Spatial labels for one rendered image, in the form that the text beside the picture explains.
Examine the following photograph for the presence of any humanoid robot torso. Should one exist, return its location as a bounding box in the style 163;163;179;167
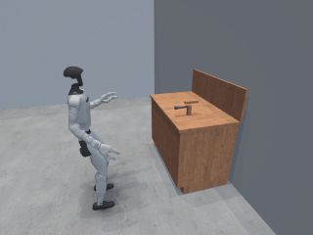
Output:
67;90;94;147

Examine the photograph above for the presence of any tap lever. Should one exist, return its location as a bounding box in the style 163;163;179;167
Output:
174;106;189;110

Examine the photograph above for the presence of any right robot foot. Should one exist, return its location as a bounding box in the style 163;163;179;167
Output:
92;201;115;211

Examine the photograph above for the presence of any right robot hand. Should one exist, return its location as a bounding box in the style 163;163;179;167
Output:
98;144;120;161

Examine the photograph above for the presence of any counter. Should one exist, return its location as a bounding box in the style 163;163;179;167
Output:
150;69;248;195

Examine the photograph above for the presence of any left robot hand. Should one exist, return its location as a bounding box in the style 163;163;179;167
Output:
99;92;117;104

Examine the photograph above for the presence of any right robot forearm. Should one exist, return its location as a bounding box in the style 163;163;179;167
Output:
70;125;102;150

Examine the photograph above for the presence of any robot right upper arm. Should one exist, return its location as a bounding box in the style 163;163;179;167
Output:
67;95;81;132

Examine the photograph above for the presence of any left robot forearm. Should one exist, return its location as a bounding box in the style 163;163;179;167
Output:
90;99;102;109

